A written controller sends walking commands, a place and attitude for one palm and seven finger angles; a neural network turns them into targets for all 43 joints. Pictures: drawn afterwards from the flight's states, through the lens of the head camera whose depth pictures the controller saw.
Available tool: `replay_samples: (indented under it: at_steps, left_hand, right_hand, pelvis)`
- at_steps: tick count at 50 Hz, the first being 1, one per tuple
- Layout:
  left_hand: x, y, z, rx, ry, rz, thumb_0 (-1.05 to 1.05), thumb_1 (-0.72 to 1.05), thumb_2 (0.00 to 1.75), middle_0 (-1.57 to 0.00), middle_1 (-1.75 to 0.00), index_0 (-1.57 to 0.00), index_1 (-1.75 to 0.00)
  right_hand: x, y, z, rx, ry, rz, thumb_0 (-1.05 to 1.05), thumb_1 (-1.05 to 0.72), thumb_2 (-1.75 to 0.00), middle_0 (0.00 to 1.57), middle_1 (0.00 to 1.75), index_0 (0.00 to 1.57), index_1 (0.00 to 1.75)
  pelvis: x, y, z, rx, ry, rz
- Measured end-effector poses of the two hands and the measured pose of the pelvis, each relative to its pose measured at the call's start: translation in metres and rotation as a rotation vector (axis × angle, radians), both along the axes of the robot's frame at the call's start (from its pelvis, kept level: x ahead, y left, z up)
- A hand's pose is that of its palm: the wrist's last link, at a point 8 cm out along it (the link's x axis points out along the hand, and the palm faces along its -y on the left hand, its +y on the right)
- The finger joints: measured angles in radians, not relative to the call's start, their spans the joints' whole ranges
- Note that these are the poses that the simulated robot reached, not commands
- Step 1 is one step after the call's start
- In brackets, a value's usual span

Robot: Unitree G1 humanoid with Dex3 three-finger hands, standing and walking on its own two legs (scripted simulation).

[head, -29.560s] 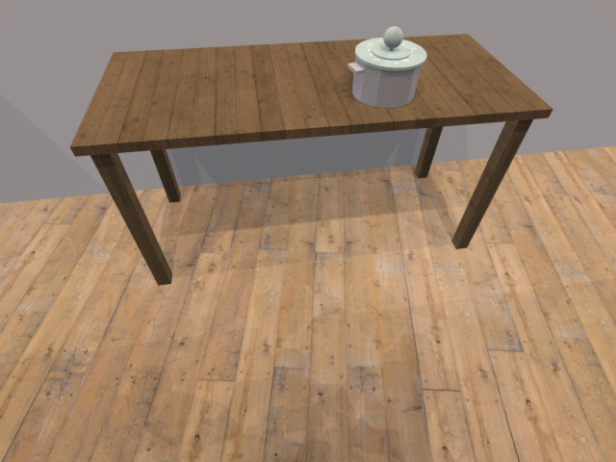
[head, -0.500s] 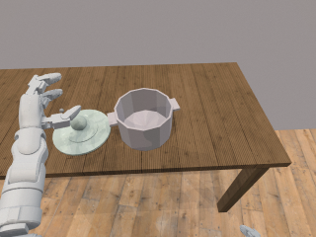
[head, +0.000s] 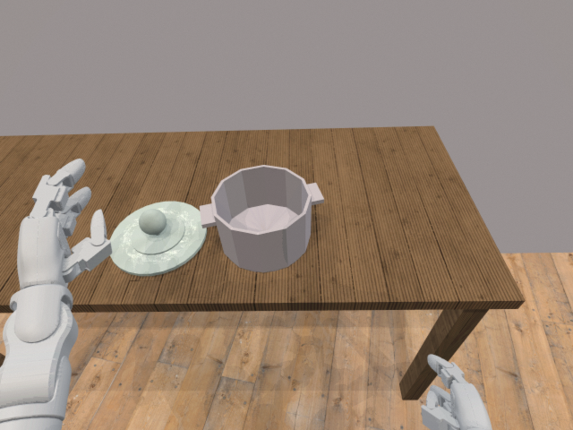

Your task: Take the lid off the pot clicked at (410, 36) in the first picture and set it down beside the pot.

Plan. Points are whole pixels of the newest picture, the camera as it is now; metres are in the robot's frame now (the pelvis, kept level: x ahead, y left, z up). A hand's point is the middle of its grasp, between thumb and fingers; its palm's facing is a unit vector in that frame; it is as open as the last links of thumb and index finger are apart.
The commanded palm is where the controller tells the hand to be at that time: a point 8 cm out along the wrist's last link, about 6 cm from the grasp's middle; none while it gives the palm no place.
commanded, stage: draw the hand back to the body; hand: left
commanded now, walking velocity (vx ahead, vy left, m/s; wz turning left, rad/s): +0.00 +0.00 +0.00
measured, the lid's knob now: (152, 221) +0.50 +0.33 -0.04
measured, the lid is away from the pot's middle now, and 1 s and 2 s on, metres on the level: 0.23 0.23 0.23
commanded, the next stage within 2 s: step back with the hand held close in 0.82 s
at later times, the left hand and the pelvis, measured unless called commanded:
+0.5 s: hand (67, 305) +0.20 +0.25 +0.16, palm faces +0.35 -0.87 -0.34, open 7.4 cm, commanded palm +0.14 +0.30 +0.17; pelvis -0.01 +0.01 +0.00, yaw +0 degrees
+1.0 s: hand (24, 317) +0.18 +0.28 +0.17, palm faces +0.37 -0.84 -0.40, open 7.4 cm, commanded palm +0.13 +0.32 +0.17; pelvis -0.01 +0.04 +0.00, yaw -1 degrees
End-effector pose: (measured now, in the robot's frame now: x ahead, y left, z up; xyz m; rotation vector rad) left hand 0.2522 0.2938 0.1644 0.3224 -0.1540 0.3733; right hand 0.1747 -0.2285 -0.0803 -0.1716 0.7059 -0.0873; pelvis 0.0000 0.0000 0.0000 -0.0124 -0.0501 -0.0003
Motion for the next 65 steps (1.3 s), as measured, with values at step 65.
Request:
replay_samples:
  at_steps: [65]
  left_hand:
    - [-0.097,0.025,-0.003,0.248,0.088,-0.22,0.01,0.89,0.9,-0.22,-0.3,-0.22,-0.3]
  right_hand:
    - [-0.041,0.036,0.012,-0.087,0.046,-0.081,0.01,-0.9,-0.9,0.2,0.3,0.2,0.3]
  pelvis:
    - [-0.022,0.055,-0.006,-0.003,0.072,-0.033]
